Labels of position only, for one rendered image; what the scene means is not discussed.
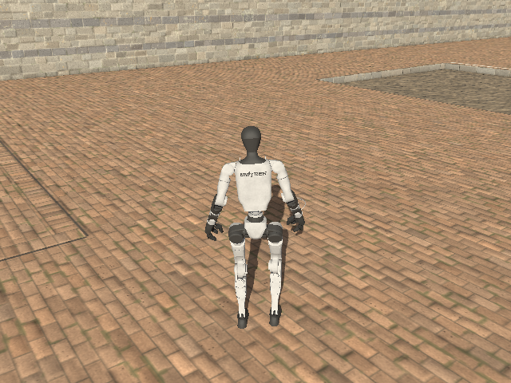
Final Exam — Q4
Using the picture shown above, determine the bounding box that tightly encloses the left robot hand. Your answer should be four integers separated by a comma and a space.
205, 222, 224, 241

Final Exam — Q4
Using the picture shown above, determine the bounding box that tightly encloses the robot left forearm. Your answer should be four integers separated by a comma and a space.
207, 194, 223, 225

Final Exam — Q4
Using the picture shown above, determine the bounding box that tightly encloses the right robot upper arm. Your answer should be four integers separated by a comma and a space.
269, 160, 294, 203

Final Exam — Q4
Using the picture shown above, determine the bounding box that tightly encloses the right robot thigh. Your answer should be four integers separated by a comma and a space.
267, 222, 283, 274

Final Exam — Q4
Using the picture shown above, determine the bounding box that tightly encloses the robot thigh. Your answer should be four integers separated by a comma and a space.
267, 222, 283, 274
228, 223, 248, 278

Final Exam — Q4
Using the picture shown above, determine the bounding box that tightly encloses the right robot hand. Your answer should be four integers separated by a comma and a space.
287, 215, 305, 232

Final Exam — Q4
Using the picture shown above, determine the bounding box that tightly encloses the robot right forearm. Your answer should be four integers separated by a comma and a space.
287, 190, 303, 218

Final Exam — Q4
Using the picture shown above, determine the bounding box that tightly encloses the left robot thigh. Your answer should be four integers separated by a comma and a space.
228, 223, 248, 278

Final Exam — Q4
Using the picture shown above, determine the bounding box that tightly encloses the left robot upper arm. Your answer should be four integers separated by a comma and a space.
215, 162, 236, 207

